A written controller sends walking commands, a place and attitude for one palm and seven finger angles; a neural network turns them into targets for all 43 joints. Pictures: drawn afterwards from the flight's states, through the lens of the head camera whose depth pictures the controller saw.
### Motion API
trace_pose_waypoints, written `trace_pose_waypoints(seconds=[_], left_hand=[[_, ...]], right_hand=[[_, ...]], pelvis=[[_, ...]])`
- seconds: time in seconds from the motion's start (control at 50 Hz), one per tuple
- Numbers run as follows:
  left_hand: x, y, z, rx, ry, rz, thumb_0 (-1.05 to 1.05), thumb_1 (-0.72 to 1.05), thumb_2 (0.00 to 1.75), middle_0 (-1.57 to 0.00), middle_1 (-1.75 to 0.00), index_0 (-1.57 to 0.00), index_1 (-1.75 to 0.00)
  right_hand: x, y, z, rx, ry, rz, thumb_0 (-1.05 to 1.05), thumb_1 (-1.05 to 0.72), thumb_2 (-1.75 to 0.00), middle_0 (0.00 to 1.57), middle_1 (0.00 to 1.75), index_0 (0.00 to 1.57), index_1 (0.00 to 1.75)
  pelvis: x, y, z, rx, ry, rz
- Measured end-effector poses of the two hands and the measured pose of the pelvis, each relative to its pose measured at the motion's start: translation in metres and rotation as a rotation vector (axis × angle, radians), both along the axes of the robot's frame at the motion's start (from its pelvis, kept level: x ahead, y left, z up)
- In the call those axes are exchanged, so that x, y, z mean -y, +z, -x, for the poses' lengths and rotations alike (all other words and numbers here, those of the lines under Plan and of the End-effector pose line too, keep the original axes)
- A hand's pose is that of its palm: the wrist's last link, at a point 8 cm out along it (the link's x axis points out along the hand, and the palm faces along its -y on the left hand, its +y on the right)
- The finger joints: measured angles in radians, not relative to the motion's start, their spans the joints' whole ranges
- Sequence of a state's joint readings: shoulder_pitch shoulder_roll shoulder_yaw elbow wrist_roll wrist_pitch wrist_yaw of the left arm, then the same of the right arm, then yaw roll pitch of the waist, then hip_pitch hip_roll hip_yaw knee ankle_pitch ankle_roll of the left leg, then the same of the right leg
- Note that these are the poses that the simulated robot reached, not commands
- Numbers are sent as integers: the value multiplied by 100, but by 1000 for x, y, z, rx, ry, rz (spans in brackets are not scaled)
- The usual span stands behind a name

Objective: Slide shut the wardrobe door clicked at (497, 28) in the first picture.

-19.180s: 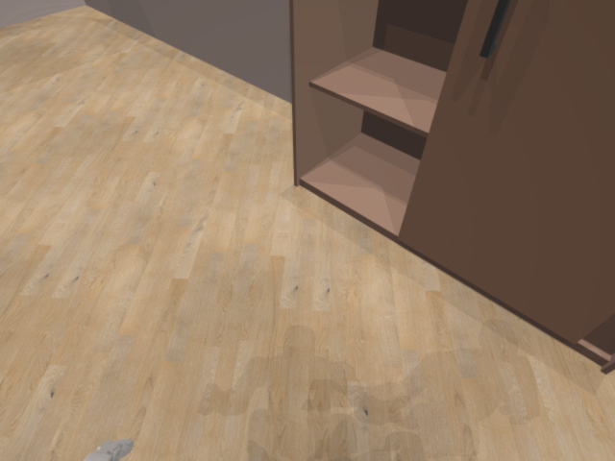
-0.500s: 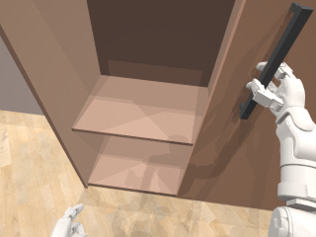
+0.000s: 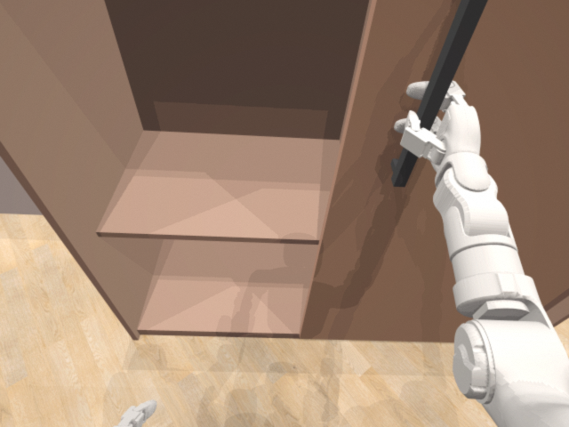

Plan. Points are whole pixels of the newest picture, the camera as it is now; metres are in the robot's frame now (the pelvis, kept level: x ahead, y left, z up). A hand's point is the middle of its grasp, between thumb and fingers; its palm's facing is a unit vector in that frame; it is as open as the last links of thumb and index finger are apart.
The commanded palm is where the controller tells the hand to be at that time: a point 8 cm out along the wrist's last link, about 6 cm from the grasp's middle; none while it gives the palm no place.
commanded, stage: tug the door sideways, standing still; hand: right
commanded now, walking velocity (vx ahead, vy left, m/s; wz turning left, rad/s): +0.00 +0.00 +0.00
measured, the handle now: (426, 98) +0.51 -0.16 +0.23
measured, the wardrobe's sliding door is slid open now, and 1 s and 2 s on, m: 0.57 0.56 0.38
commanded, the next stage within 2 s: step sideways, sliding the door along in 0.26 s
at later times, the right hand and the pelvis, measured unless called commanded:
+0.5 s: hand (410, 137) +0.46 -0.14 +0.20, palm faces +0.10 +0.98 -0.17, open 6.0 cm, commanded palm +0.44 -0.17 +0.20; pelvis -0.01 +0.00 +0.00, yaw +2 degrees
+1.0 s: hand (397, 131) +0.47 -0.12 +0.20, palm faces +0.31 +0.95 -0.04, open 6.1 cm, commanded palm +0.44 -0.09 +0.20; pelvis +0.02 +0.09 -0.01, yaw -2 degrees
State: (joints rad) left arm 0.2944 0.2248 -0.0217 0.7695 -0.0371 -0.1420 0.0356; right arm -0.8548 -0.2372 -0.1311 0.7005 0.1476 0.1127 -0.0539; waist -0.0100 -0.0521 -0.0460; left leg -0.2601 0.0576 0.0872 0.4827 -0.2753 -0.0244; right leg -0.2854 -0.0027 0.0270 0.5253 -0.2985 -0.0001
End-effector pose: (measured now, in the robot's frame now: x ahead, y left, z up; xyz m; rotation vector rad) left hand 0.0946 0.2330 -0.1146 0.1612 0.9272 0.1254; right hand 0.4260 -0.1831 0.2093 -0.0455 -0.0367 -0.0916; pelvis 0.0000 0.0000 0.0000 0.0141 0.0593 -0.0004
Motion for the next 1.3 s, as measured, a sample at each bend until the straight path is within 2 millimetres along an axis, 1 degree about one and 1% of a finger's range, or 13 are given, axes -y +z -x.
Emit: trace_pose_waypoints(seconds=[0.18, 0.38, 0.48, 0.56, 0.7, 0.78, 0.86, 0.94, 1.04, 1.1, 1.14, 1.22, 1.3], left_hand=[[-1, 0, 9, 2, -7, -8, 1, 90, 90, -20, -30, -20, -30], [-3, 3, -3, 46, -27, -9, 1, 90, 90, -20, -30, -20, -30], [-10, 4, -11, 45, 11, -24, 1, 90, 90, -20, -30, -20, -30], [-21, 0, -11, 25, 47, -33, 0, 90, 90, -20, -30, -20, -30], [-44, -18, -8, -82, 42, -15, 0, 90, 90, -20, -30, -20, -30], [-58, -15, -15, -145, 9, -51, 1, 90, 90, -20, -30, -20, -30], [-70, -13, -37, -108, -12, -71, 1, 90, 90, -20, -30, -20, -30], [-73, -10, -63, -84, -55, -33, 1, 90, 90, -20, -30, -20, -30], [-75, -13, -103, -47, -152, 18, 1, 90, 90, -20, -30, -20, -30], [-81, -19, -134, -9, -205, 54, 1, 90, 90, -20, -30, -20, -30], [-88, -21, -154, 11, -216, 64, 1, 90, 90, -20, -30, -20, -30], [-104, -6, -189, 60, -215, 23, 1, 90, 90, -20, -30, -20, -30], [-116, 9, -217, 109, -242, 6, 1, 91, 90, -20, -30, -20, -30]], right_hand=[[1, 0, 0, 8, 10, 4, 0, -80, -82, 32, 140, 23, 139], [1, -1, -1, 16, 13, 4, 0, -80, -83, 33, 140, 23, 139], [6, -3, -4, 88, 8, 128, -2, -73, -82, 37, 140, 27, 139], [5, -6, -6, 138, -21, 151, -3, -71, -83, 41, 140, 29, 139], [-3, -8, -5, 161, -113, 130, -3, -74, -85, 45, 141, 25, 140], [-7, -10, -5, 180, -136, 83, -2, -76, -86, 45, 141, 23, 139], [-10, -14, -7, 232, -155, 28, 0, -78, -87, 45, 141, 22, 137], [-13, -14, -7, 241, -181, 40, 0, -77, -87, 46, 141, 21, 135], [-19, -15, -7, 242, -234, 50, -1, -76, -87, 48, 142, 20, 134], [-25, -15, -6, 253, -280, 61, -1, -76, -87, 49, 143, 17, 135], [-30, -16, -6, 255, -314, 74, -2, -76, -87, 50, 143, 14, 135], [-40, -16, -6, 265, -343, 66, -1, -76, -86, 50, 144, 12, 137], [-51, -17, -5, 280, -339, 68, -1, -77, -85, 49, 143, 11, 134]], pelvis=[[3, 0, 3, -3, -2, 1], [1, 0, 3, -7, -4, 2], [-2, -2, 7, 5, 30, 3], [-11, -7, 9, 15, 53, 10], [-39, -12, 5, 53, 18, -25], [-52, -9, 0, 66, -22, 2], [-60, -16, -5, 72, -6, 6], [-76, -13, -10, 94, -14, 3], [-106, -14, -27, 125, -38, -20], [-129, -23, -43, 148, -61, -22], [-141, -23, -51, 166, -102, -43], [-151, -15, -64, 124, -138, -17], [-162, -10, -76, 111, -109, -12]])
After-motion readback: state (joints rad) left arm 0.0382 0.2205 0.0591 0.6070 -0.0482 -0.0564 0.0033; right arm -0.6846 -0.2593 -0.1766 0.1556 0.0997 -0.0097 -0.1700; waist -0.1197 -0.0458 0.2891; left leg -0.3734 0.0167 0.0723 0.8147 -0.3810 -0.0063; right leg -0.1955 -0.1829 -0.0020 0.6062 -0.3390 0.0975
